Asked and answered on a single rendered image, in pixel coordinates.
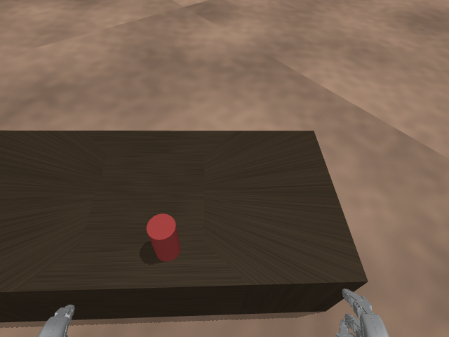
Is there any right robot hand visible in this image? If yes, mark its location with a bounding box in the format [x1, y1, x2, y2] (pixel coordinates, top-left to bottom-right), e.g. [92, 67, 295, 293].
[336, 289, 389, 337]

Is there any left robot hand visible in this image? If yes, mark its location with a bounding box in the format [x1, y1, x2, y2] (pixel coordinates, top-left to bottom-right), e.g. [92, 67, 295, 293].
[37, 305, 75, 337]

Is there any can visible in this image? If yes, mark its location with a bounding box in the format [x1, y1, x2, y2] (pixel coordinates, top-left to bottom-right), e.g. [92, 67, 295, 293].
[147, 213, 180, 262]

